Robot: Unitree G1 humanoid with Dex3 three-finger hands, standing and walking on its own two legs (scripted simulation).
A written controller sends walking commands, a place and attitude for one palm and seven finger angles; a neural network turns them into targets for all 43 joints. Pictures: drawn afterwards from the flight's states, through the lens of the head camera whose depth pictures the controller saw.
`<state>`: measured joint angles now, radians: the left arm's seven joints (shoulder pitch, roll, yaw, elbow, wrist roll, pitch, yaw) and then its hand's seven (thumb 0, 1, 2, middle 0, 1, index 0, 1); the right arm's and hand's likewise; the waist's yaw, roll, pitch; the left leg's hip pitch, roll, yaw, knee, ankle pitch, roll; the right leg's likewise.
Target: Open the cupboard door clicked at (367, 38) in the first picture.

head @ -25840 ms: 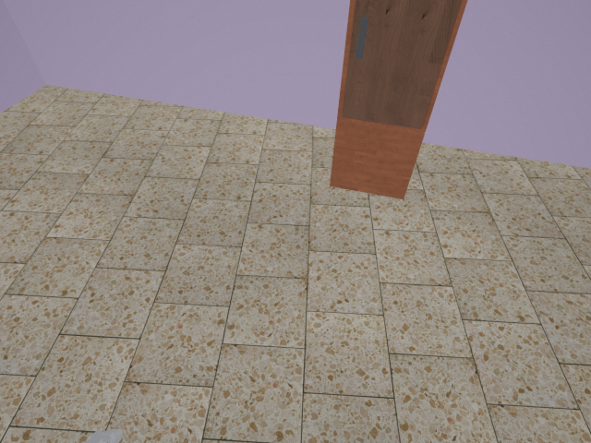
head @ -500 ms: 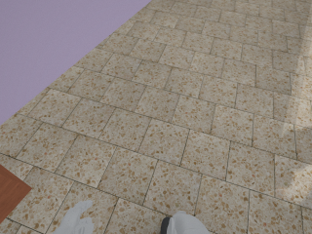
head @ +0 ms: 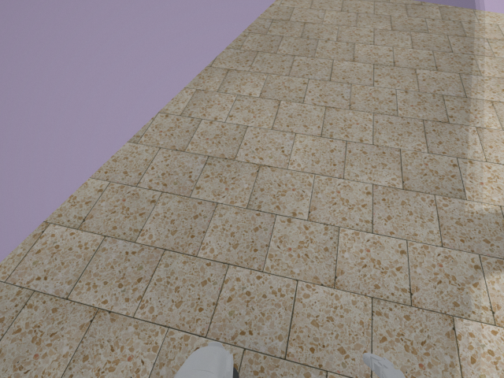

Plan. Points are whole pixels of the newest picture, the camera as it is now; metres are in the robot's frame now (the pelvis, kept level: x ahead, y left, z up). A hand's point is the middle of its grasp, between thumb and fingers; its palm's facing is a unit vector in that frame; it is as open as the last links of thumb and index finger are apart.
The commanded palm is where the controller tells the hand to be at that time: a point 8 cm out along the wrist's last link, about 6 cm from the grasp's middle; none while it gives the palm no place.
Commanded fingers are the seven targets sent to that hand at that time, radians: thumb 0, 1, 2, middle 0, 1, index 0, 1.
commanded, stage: walk to a spot facing it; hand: left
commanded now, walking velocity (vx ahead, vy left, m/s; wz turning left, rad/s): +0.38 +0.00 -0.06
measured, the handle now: out of the picture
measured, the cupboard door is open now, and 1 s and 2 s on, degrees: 55 55 55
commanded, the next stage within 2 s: turn to face it in 0.52 s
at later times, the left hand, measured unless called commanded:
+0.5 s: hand (192, 257) +0.37 +0.19 -0.17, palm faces -0.11 -0.98 -0.17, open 7.3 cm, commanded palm none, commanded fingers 0.00 0.90 0.90 -0.20 -0.30 -0.20 -0.30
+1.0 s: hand (222, 205) +0.52 +0.14 -0.17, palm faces +0.04 -0.98 -0.19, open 7.3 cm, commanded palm none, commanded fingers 0.00 0.90 0.90 -0.20 -0.30 -0.20 -0.30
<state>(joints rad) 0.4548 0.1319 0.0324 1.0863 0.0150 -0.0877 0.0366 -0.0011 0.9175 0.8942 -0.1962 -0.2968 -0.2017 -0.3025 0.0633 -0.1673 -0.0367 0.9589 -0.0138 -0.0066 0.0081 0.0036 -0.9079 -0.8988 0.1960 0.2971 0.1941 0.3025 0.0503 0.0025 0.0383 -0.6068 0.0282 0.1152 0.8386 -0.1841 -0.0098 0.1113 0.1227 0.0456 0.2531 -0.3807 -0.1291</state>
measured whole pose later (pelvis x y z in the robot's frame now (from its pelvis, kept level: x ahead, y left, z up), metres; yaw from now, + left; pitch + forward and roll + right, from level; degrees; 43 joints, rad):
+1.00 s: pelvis +0.51 -0.03 +0.00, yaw +1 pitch +0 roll +2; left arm 0.28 0.15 0.03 1.05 0.02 -0.05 0.02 0.00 0.93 0.89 -0.20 -0.30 -0.20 -0.30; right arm 0.18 -0.20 -0.04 1.02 -0.02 0.02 -0.01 0.01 -0.93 -0.90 0.19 0.30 0.19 0.30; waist -0.03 -0.03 0.08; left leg -0.54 0.05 0.14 0.82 -0.26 -0.03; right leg -0.02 0.00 -0.24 0.45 -0.43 -0.07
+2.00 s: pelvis +0.65 -0.11 +0.00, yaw +38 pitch +0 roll +2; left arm 0.32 0.20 0.04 0.93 0.03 0.00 0.03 0.01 0.91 0.89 -0.20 -0.30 -0.21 -0.30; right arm 0.04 -0.25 -0.06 0.91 -0.02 0.08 0.02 0.01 -0.91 -0.90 0.19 0.30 0.19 0.30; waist 0.04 -0.01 0.13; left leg -0.41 0.03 0.10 0.84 -0.43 -0.06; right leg -0.18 -0.11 -0.32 0.56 -0.38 -0.04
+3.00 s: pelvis +0.69 -0.14 +0.01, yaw +73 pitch +0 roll +3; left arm 0.26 0.20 0.04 0.91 0.03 0.00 0.03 0.00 0.91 0.89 -0.20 -0.30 -0.21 -0.30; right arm 0.09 -0.27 -0.08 0.94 -0.02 0.09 0.02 0.01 -0.91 -0.90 0.19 0.30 0.19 0.30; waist 0.01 -0.02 0.12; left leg -0.41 0.03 0.06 0.85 -0.44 -0.07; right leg -0.16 -0.12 -0.25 0.54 -0.37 -0.02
